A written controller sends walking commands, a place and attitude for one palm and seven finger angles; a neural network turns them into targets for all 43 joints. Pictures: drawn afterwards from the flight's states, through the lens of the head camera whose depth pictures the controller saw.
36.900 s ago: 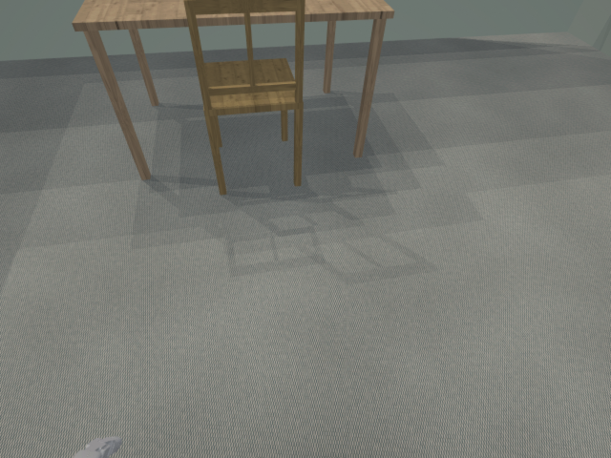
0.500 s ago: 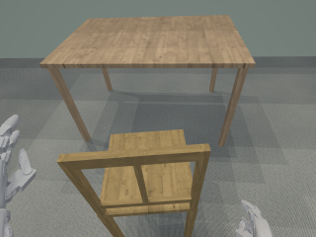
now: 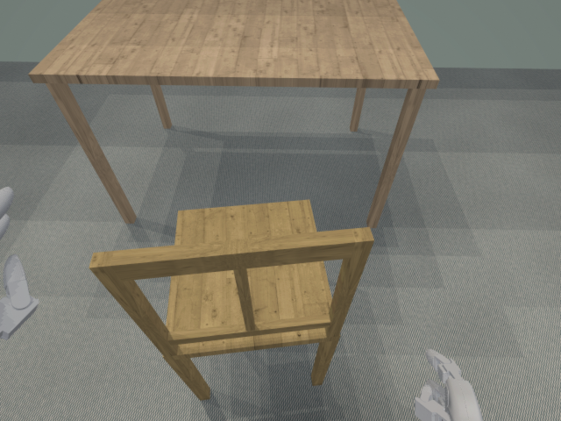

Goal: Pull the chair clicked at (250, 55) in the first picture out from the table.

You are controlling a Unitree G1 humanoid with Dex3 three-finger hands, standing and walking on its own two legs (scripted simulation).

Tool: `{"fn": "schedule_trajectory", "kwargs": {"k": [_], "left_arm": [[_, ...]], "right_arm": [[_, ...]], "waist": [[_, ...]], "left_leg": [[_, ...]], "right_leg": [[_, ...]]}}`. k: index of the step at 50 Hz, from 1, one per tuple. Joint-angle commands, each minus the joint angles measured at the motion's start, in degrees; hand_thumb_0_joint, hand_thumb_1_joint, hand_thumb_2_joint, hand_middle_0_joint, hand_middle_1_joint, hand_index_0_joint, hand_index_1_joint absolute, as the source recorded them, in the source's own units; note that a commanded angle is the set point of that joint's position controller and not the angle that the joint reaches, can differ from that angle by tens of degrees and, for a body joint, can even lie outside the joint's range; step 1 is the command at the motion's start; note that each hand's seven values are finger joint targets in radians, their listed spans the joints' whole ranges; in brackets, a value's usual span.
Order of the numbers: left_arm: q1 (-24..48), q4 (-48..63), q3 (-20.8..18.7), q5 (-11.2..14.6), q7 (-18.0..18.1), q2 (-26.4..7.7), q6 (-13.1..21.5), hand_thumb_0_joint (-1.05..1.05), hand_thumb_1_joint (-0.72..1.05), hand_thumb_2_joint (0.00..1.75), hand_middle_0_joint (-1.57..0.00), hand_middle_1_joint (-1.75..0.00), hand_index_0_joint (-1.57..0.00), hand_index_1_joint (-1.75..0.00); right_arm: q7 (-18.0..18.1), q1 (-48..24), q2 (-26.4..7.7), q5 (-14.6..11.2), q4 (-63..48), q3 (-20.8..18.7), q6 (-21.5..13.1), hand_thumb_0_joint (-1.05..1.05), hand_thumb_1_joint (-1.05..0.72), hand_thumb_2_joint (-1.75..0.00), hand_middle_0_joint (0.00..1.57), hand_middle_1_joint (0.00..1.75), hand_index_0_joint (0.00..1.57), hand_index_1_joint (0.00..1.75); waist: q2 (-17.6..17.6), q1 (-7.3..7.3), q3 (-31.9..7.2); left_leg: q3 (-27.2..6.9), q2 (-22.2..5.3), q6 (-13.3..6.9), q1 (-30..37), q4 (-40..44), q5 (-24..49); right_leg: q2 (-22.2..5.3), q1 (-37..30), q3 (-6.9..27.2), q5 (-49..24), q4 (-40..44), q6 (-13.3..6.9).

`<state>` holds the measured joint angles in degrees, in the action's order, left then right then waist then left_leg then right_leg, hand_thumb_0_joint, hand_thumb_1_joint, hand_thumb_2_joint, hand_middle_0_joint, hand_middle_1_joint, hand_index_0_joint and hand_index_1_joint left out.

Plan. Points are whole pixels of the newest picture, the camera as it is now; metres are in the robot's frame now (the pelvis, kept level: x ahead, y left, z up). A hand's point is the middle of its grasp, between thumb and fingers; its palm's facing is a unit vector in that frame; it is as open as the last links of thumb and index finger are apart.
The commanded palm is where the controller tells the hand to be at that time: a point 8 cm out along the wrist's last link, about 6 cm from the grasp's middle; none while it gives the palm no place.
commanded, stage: step back with the hand held close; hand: left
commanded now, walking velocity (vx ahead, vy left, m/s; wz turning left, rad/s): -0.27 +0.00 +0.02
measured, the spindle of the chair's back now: (245, 300) +0.33 +0.09 -0.10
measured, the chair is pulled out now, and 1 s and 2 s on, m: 0.51 0.51 0.51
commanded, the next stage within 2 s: stop stepping back and stand still in 1.52 s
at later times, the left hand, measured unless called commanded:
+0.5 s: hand (17, 335) +0.16 +0.26 +0.16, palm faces +0.44 -0.73 -0.52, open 7.4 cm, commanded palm +0.10 +0.29 +0.18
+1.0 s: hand out of the picture +0.15 +0.27 +0.17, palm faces +0.51 -0.70 -0.50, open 7.4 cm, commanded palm +0.10 +0.29 +0.18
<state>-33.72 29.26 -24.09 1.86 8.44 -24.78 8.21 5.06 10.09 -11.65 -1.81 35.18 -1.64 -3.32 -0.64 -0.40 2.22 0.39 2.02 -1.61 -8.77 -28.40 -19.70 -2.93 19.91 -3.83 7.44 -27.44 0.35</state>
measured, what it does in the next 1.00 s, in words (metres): steps on the spot: right foot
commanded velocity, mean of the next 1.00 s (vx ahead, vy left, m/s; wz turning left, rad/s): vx -0.36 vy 0.00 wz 0.00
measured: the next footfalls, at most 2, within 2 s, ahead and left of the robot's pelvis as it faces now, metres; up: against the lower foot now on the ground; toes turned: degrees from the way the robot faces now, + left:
right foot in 1.00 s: -0.07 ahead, -0.15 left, +0.00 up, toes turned -1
right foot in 1.60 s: -0.16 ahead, -0.21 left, +0.00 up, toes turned +4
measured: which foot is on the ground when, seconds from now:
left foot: down 0.00-1.00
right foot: down 0.00-0.82, up 0.84-0.98, down 1.00-1.00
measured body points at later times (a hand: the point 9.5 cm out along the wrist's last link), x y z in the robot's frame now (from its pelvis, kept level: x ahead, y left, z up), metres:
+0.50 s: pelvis -0.04 -0.01 -0.01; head -0.01 +0.00 +0.44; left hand +0.14 +0.29 +0.19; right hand +0.12 -0.26 -0.09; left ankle -0.05 +0.10 -0.73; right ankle +0.07 -0.13 -0.73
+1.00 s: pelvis -0.03 -0.02 +0.00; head +0.00 +0.02 +0.44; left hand +0.12 +0.31 +0.20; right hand +0.15 -0.23 -0.09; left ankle -0.05 +0.10 -0.73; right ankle -0.10 -0.15 -0.72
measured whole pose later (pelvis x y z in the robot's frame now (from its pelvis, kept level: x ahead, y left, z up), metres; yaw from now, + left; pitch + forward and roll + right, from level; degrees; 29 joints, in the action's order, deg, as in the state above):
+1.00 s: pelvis -0.03 -0.02 +0.00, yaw +1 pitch +5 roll -1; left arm -32.0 33.2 -29.0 0.8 9.8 -25.8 12.8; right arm 4.2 10.6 -8.4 0.4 38.5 -1.0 -8.1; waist 3.3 -2.3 -2.4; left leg -2.2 -0.1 -0.4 -21.2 -34.7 -18.8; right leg -0.4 18.1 -0.9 19.6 -39.1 -0.3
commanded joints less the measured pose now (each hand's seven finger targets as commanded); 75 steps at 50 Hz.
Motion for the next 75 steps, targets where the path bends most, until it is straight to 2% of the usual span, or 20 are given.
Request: {"fn": "schedule_trajectory", "kwargs": {"k": [1, 8, 18, 26, 34, 37, 40, 44, 48, 52, 54, 56, 58, 59, 65, 66, 68, 69, 71, 75], "left_arm": [[1.5, 9.0, -7.0, 0.2, 2.1, -7.6, 2.7, 0.00, 0.90, 0.90, -0.20, -0.30, -0.20, -0.30], [7.6, 11.1, -5.1, -0.8, 2.4, -7.5, 2.6, 0.00, 0.90, 0.90, -0.20, -0.30, -0.20, -0.30], [4.4, 13.5, -7.9, -0.8, 3.5, -10.2, 4.2, 0.00, 0.90, 0.90, -0.20, -0.30, -0.20, -0.30], [2.7, 12.9, -9.5, -1.7, 3.5, -10.1, 5.2, 0.00, 0.90, 0.90, -0.20, -0.30, -0.20, -0.30], [6.3, 11.6, -7.5, -1.1, 3.1, -10.5, 5.4, 0.00, 0.90, 0.90, -0.20, -0.30, -0.20, -0.30], [3.7, 14.2, -8.8, -1.3, 3.5, -11.7, 5.7, 0.00, 0.90, 0.90, -0.20, -0.30, -0.20, -0.30], [1.5, 15.7, -11.9, -2.5, 3.5, -12.7, 6.6, 0.00, 0.90, 0.90, -0.20, -0.30, -0.20, -0.30], [4.0, 18.2, -11.2, -2.2, 2.5, -10.9, 7.3, 0.00, 0.90, 0.90, -0.20, -0.30, -0.20, -0.30], [4.2, 13.4, -7.1, -0.8, 1.6, -7.4, 7.9, 0.00, 0.90, 0.90, -0.20, -0.30, -0.20, -0.30], [11.2, 14.1, -3.3, -1.5, 0.7, -6.8, 8.3, 0.00, 0.90, 0.90, -0.20, -0.30, -0.20, -0.30], [10.3, 17.1, -4.5, -1.2, 0.4, -8.7, 8.2, 0.00, 0.90, 0.90, -0.20, -0.30, -0.20, -0.30], [4.4, 19.1, -7.0, -0.2, 0.1, -10.2, 7.6, 0.00, 0.90, 0.90, -0.20, -0.30, -0.20, -0.30], [-0.9, 17.0, -10.8, 1.1, -0.2, -12.5, 7.4, 0.00, 0.90, 0.90, -0.20, -0.30, -0.20, -0.30], [-4.4, 15.5, -13.1, 1.7, 0.1, -13.7, 7.5, 0.00, 0.90, 0.90, -0.20, -0.30, -0.20, -0.30], [-6.6, 14.8, -11.4, 0.4, 1.4, -11.7, 6.4, 0.00, 0.90, 0.90, -0.20, -0.30, -0.20, -0.30], [-7.3, 15.5, -10.0, 0.8, 1.3, -10.5, 6.4, 0.00, 0.90, 0.90, -0.20, -0.30, -0.20, -0.30], [-6.7, 17.3, -9.0, 1.2, 0.9, -10.8, 6.3, 0.00, 0.90, 0.90, -0.20, -0.30, -0.20, -0.30], [-7.0, 16.7, -8.2, 1.3, 0.6, -10.2, 6.6, 0.00, 0.90, 0.90, -0.20, -0.30, -0.20, -0.30], [-2.6, 13.6, -6.8, 1.0, 1.2, -8.4, 7.3, 0.00, 0.90, 0.90, -0.20, -0.30, -0.20, -0.30], [6.6, 17.2, -11.6, -0.2, 1.9, -15.4, 6.7, 0.00, 0.90, 0.90, -0.20, -0.30, -0.20, -0.30]], "right_arm": [[0.8, -5.3, -6.4, 0.2, -8.8, -1.9, -3.2, 0.00, -0.90, -0.90, 0.20, 0.30, 0.20, 0.30], [0.8, -3.9, -7.4, 0.4, -9.4, -1.4, -4.0, 0.00, -0.90, -0.90, 0.20, 0.30, 0.20, 0.30], [0.5, -2.3, -7.0, 0.9, -9.4, -0.7, -4.2, 0.00, -0.90, -0.90, 0.20, 0.30, 0.20, 0.30], [0.7, -3.5, -7.6, 0.6, -9.2, -2.0, -5.1, 0.00, -0.90, -0.90, 0.20, 0.30, 0.20, 0.30], [-0.2, -2.5, -7.8, 1.3, -6.7, -2.7, -4.6, 0.00, -0.90, -0.90, 0.20, 0.30, 0.20, 0.30], [-0.1, -3.6, -8.0, 1.3, -6.7, -2.5, -3.9, 0.00, -0.90, -0.90, 0.20, 0.30, 0.20, 0.30], [0.3, -6.2, -8.6, 1.2, -7.6, -2.4, -4.3, 0.00, -0.90, -0.90, 0.20, 0.30, 0.20, 0.30], [0.3, -5.1, -6.8, 1.8, -7.2, -3.1, -6.8, 0.00, -0.90, -0.90, 0.20, 0.30, 0.20, 0.30], [-0.4, -3.1, -6.8, 2.5, -2.9, -3.2, -8.4, 0.00, -0.90, -0.90, 0.20, 0.30, 0.20, 0.30], [-1.8, -3.7, -7.8, 3.5, -0.8, -2.0, -8.7, 0.00, -0.90, -0.90, 0.20, 0.30, 0.20, 0.30], [-2.0, -5.5, -7.6, 3.0, -2.7, -1.7, -7.9, 0.00, -0.90, -0.90, 0.20, 0.30, 0.20, 0.30], [-2.0, -6.4, -6.9, 1.7, -5.6, -1.9, -6.3, 0.00, -0.90, -0.90, 0.20, 0.30, 0.20, 0.30], [-1.1, -8.3, -5.7, 0.3, -9.5, -2.4, -5.0, 0.00, -0.90, -0.90, 0.20, 0.30, 0.20, 0.30], [-0.6, -7.8, -4.8, 0.0, -10.5, -1.8, -4.7, 0.00, -0.90, -0.90, 0.20, 0.30, 0.20, 0.30], [1.1, -10.5, -3.6, 1.0, -9.2, 0.7, -0.8, 0.00, -0.90, -0.90, 0.20, 0.30, 0.20, 0.30], [1.1, -8.5, -3.3, 0.8, -8.5, 0.4, -0.6, 0.00, -0.90, -0.90, 0.20, 0.30, 0.20, 0.30], [0.8, -7.1, -6.1, 0.8, -7.6, -2.4, -1.7, 0.00, -0.90, -0.90, 0.20, 0.30, 0.20, 0.30], [0.4, -4.7, -6.6, 1.0, -6.6, -3.1, -2.8, 0.00, -0.90, -0.90, 0.20, 0.30, 0.20, 0.30], [0.0, -4.9, -7.4, 1.0, -6.1, -3.4, -5.0, 0.00, -0.90, -0.90, 0.20, 0.30, 0.20, 0.30], [0.3, -5.2, -7.4, 2.2, -4.2, -2.8, -6.8, 0.00, -0.90, -0.90, 0.20, 0.30, 0.20, 0.30]], "waist": [[-4.0, -0.53, -7.3], [-2.1, -0.53, -3.0], [0.0, -0.53, -7.0], [-6.1, -0.69, -8.8], [8.5, 0.17, -8.9], [4.2, -0.09, -11.2], [-10.2, -0.25, -11.1], [-11.9, -0.55, -9.6], [-8.8, -0.07, -8.0], [-13.5, 0.37, -10.5], [-10.2, -0.75, -15.6], [0.5, -1.46, -22.7], [15.3, -1.91, -23.4], [15.5, -2.04, -23.2], [4.9, 1.82, -13.3], [3.2, 2.11, -13.8], [-9.0, 0.14, -15.8], [-8.8, -0.03, -16.1], [-7.8, 0.39, -9.8], [-12.0, -0.76, -8.2]], "left_leg": [[-6.1, -9.4, -0.7, -15.6, 8.3, 15.1], [-7.0, -8.7, -2.3, -26.2, 8.1, -3.5], [-5.5, -4.6, -1.6, -18.3, 1.3, -10.7], [-9.0, -9.8, -3.0, -31.7, 8.1, -1.6], [-4.4, -2.7, -0.6, -15.7, -6.6, -4.4], [-6.1, -4.1, -1.5, -14.7, -1.0, -3.5], [-12.5, -12.3, -4.8, -29.1, 9.9, -1.9], [-14.2, -18.4, -6.7, -30.2, 8.9, 14.7], [-12.1, -17.1, -5.3, 1.0, 0.1, 52.8], [-10.8, -16.2, -3.0, 12.9, -5.0, 65.8], [-8.9, -15.0, -2.2, 12.5, -7.4, 60.9], [-3.2, -9.6, -0.3, 6.8, -12.9, 51.8], [2.2, -0.2, 2.8, -14.4, -23.8, 3.2], [-1.1, 0.7, 2.2, -21.4, -27.5, -12.4], [2.6, -0.8, 2.5, -15.7, -2.3, 6.0], [2.9, -1.9, 2.5, -8.0, 5.4, 19.3], [-10.5, -17.6, -2.9, 2.6, 6.7, 53.1], [-13.2, -22.2, -6.7, 2.4, 6.7, 53.0], [-9.9, -21.9, -8.7, -2.6, 7.3, 48.5], [-11.2, -19.8, -7.7, -8.2, 5.9, 40.8]], "right_leg": [[-2.5, -16.7, 4.0, -11.7, -5.1, -0.5], [-2.6, -17.7, 7.1, -4.6, -4.6, -0.5], [-6.3, -8.1, 12.0, 17.8, 9.8, -1.8], [-1.8, -23.0, 5.7, -9.9, -7.8, 0.1], [-10.8, -4.8, 14.3, -1.2, 8.7, -4.3], [-8.8, -5.4, 11.4, 6.5, 8.3, -3.3], [-0.8, -18.1, 5.0, -0.7, -9.3, 0.1], [2.0, -14.1, 5.0, 9.3, -25.1, 0.3], [1.0, 4.8, 3.4, 13.5, -9.1, -0.8], [1.2, 4.8, 3.4, 4.6, 3.4, -0.9], [1.1, -1.4, 2.9, -4.8, 7.1, -0.8], [-1.8, -13.3, 3.0, -31.7, 6.6, -1.5], [-13.9, -25.4, 10.9, -65.6, 2.0, -6.4], [-18.3, -28.5, 11.6, -69.8, 1.5, -6.8], [-9.9, -18.8, 3.7, -56.9, -4.0, -4.2], [-7.6, -14.6, 1.2, -47.0, -6.3, -2.2], [-0.5, -0.8, 1.9, 7.5, -16.8, 0.5], [1.4, 1.9, 6.0, 23.4, -26.2, 0.5], [2.7, 5.2, 8.4, 23.9, -35.8, 0.4], [-1.5, -2.4, 6.9, 17.9, -19.2, -0.4]]}}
